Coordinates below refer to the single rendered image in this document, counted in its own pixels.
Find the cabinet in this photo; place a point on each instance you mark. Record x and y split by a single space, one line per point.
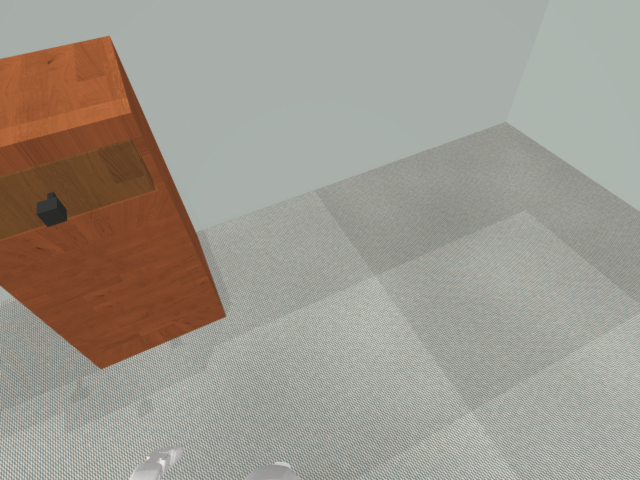
120 279

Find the left robot hand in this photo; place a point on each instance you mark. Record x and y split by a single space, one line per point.
157 463

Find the handle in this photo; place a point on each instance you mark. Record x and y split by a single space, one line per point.
51 211

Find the drawer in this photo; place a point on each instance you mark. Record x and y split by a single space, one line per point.
82 182

